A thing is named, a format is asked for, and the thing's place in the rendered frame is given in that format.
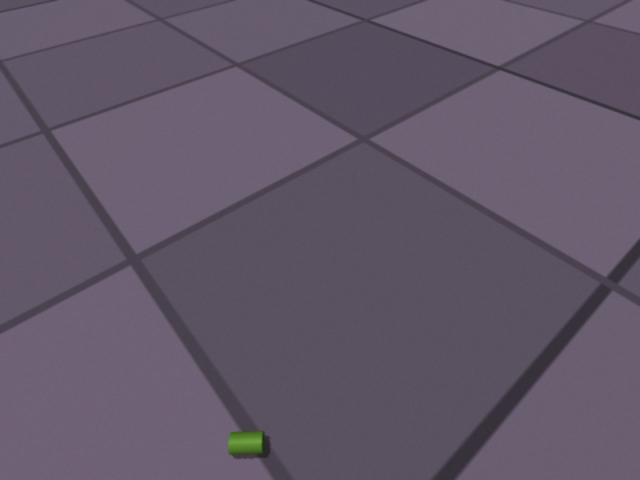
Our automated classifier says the can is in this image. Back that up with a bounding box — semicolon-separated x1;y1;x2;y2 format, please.
228;431;265;455

